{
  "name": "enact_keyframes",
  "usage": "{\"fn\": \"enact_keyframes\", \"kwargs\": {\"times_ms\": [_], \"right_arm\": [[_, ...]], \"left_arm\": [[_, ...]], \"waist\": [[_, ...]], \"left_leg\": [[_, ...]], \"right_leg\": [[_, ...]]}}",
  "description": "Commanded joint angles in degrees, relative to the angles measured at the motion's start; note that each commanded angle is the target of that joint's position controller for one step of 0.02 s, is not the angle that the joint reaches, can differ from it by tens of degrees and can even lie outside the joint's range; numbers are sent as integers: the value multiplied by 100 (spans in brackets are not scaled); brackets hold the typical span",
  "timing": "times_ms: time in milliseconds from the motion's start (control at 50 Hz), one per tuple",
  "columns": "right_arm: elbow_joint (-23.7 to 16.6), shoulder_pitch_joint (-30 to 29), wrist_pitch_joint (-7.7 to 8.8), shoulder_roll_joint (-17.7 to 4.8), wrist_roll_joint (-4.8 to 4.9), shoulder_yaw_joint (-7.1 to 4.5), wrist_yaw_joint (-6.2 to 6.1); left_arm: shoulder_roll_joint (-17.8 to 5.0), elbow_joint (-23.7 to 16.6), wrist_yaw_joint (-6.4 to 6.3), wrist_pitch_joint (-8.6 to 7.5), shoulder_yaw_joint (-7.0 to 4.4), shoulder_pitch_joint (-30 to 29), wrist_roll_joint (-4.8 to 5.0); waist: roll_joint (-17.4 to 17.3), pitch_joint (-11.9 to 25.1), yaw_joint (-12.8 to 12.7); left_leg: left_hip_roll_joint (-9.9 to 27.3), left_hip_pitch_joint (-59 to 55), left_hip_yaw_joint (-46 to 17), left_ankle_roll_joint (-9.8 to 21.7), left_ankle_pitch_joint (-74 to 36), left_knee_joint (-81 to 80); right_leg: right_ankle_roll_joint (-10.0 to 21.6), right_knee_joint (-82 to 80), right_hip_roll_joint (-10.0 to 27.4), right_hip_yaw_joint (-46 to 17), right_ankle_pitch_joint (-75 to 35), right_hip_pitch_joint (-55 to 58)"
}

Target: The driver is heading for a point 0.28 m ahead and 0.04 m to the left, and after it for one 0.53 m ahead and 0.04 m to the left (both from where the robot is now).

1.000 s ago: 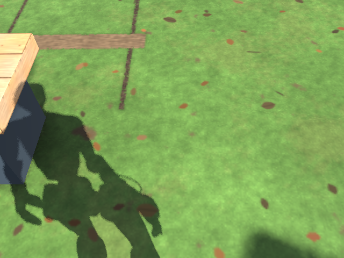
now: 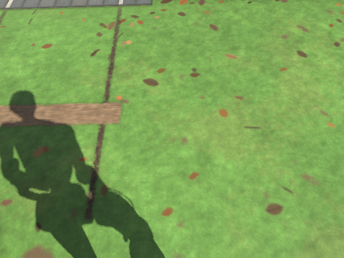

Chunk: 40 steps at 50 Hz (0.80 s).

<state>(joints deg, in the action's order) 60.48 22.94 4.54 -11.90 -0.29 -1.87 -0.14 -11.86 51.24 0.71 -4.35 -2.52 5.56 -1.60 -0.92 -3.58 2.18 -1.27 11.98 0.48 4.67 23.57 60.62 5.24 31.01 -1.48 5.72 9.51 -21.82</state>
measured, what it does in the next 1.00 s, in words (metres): walks ahead: left foot, then right foot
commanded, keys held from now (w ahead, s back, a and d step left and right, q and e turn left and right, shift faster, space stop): w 0.08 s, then no key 0.92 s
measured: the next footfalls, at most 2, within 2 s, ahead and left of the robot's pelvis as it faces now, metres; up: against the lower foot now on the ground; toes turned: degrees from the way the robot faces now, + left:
left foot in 0.40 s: +0.32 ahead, +0.09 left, +0.00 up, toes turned +2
right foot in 0.70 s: +0.24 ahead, -0.12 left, +0.00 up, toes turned -1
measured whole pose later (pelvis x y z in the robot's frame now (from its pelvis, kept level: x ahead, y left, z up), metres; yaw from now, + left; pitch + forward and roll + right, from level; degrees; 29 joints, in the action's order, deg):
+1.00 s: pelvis +0.22 -0.01 +0.02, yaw +0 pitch -1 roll +0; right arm 63.7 16.7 0.5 -9.1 -0.4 -0.4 -1.4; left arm -7.7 64.5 -2.2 -1.1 0.6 19.6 -0.5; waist -0.3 -0.5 0.7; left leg -0.3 13.8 3.5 2.0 6.6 21.6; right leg 0.9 22.6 -0.8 1.2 14.0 -7.4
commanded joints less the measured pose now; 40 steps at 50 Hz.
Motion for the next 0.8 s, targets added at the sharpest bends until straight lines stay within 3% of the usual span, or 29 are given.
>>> {"fn": "enact_keyframes", "kwargs": {"times_ms": [20,40,60,120,180,240,300,360,380,400,420,440,460,480,520,560,620,680,700,720,740,760,800], "right_arm": [[-464,-163,66,-462,-54,-131,45],[-463,-91,-14,-387,-145,-122,75],[-428,-3,-86,-288,-176,-112,117],[-525,-225,-195,-240,-179,-117,149],[-695,-738,-214,-194,-143,-70,104],[-805,-1249,-201,-111,-70,20,66],[-781,-1351,-183,-189,-69,39,-19],[-586,-938,-96,-308,-103,-7,-100],[-429,-530,-17,-330,-129,-25,-126],[-295,-73,77,-677,-182,-99,-155],[-276,186,66,-890,-193,-132,-151],[-296,106,-17,-602,1,-59,-115],[-380,-260,-61,-526,51,-22,-99],[-430,-629,-110,-430,10,17,-127],[-466,-1074,-184,-264,-58,96,-219],[-414,-1064,-198,-296,-100,101,-221],[-315,-955,-219,-419,-50,72,-187],[-266,-1004,-348,-461,23,31,-159],[-237,-921,-386,-436,29,17,-150],[-227,-809,-436,-370,63,2,-139],[-189,-771,-456,-295,48,11,-122],[-131,-660,-447,-229,16,22,-113],[-16,-480,-415,-203,-17,30,-106]], "left_arm": [[-525,145,-3,-22,-148,880,75],[-362,233,-30,-55,-91,871,93],[-324,306,-41,-97,-68,979,86],[-526,485,-60,-206,-87,1363,98],[-522,574,-62,-198,-31,1545,91],[-514,658,-86,-152,23,1735,95],[-499,779,-139,-82,54,1930,74],[-508,828,-209,-12,57,1813,69],[-526,847,-220,5,53,1751,108],[-481,801,-233,-19,73,1925,132],[-13,887,-247,18,182,2749,290],[-109,1050,-270,174,130,2773,311],[-305,976,-267,275,65,2380,159],[-249,915,-245,333,56,1971,31],[-47,917,-217,453,91,1782,-5],[82,1086,-243,535,142,1985,15],[56,1176,-300,605,164,1901,77],[3,1228,-293,589,197,1826,12],[-100,1179,-290,547,202,1780,-36],[-227,1153,-284,498,196,1659,-2],[-164,1198,-275,452,213,1610,56],[-85,1204,-275,393,239,1544,80],[-105,1178,-300,317,238,1440,112]], "waist": [[325,262,-281],[444,134,-113],[481,167,-44],[359,59,53],[451,48,17],[624,144,-183],[688,245,-281],[611,270,-106],[378,372,115],[-35,801,140],[-832,1553,-131],[-941,1905,-2],[-622,1381,-94],[-421,851,-165],[-417,368,-454],[-461,482,-499],[-455,601,-433],[-335,222,-458],[-247,33,-395],[46,-247,-230],[399,-370,-176],[558,-271,-101],[540,-84,-13]], "left_leg": [[540,2156,-323,75,-573,881],[644,1878,-300,5,-691,601],[654,1700,-250,-49,-772,491],[649,1890,-32,-230,-1049,164],[591,1892,185,-361,-1526,-729],[379,1469,403,-330,-2051,-1803],[248,1252,385,-233,-2052,-2310],[115,711,308,-33,-1772,-3060],[139,127,253,32,-2522,-3796],[794,-872,-295,140,-4930,-3651],[2138,-1994,-1422,974,-7517,-3244],[2517,-1805,-2013,1567,-7381,-3489],[2333,-1169,-1824,1549,-6061,-3840],[2080,-572,-1634,1357,-4843,-4179],[1580,413,-1049,891,-3480,-4655],[1323,476,-782,697,-3013,-4684],[1265,486,-817,580,-1684,-4783],[1065,1099,-850,127,406,-4973],[979,1200,-859,-78,651,-4969],[744,1018,-683,-201,394,-4951],[633,483,-524,-215,-174,-4708],[616,22,-470,-195,-662,-4455],[606,-376,-415,-175,-1175,-4238]], "right_leg": [[794,-2015,1744,-2278,137,1708],[635,-2149,1512,-1886,-174,1303],[601,-2211,1412,-1656,-440,1168],[687,-2182,1335,-1145,-2325,1137],[564,-1915,1104,-556,-4048,1191],[387,-1748,955,-311,-4401,1343],[393,-1437,1104,-413,-4435,1821],[346,-729,1235,-631,-4390,2086],[195,-174,1084,-578,-4024,2024],[-13,511,825,-476,-2789,1558],[-193,1699,270,-235,462,785],[-258,2387,-119,-441,2754,573],[-287,2626,-6,-685,3004,368],[-323,2628,66,-743,2754,267],[-433,1932,280,-781,2095,655],[-517,1336,196,-591,1826,965],[-531,586,204,-495,1292,1224],[-424,-546,298,-520,344,1675],[-376,-894,535,-798,438,1609],[-314,-1078,650,-1045,983,964],[-304,-1297,678,-1138,1310,390],[-322,-1493,725,-1199,1343,192],[-341,-1652,746,-1228,1145,192]]}}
